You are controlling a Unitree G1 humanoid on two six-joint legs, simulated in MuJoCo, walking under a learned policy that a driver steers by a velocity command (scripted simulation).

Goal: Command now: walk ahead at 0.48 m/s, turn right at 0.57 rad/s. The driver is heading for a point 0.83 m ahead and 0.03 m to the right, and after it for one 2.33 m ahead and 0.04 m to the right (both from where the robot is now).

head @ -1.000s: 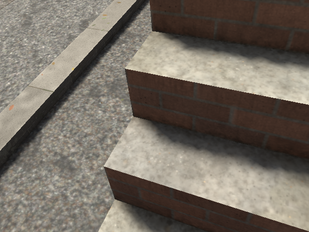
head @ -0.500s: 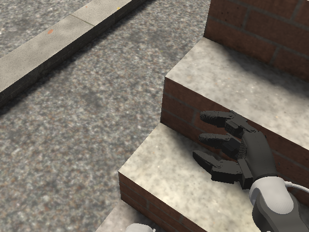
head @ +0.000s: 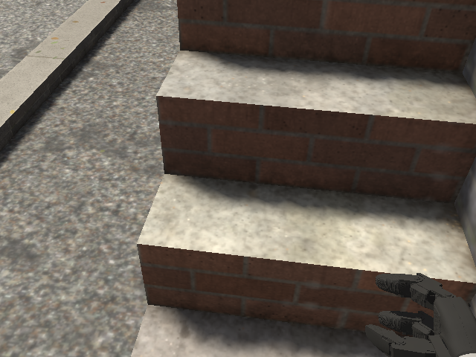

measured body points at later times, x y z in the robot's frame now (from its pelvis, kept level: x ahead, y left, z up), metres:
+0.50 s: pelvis -0.19 +0.00 -0.19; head -0.22 -0.03 +0.25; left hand +0.05 +0.14 -0.24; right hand -0.14 -0.29 -0.30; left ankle -0.21 +0.12 -0.72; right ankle -0.15 -0.07 -0.85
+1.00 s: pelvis -0.41 -0.05 -0.41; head -0.41 -0.05 +0.04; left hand -0.25 +0.21 -0.50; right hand -0.22 -0.32 -0.45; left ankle -0.27 +0.10 -1.05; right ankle -0.50 -0.19 -1.11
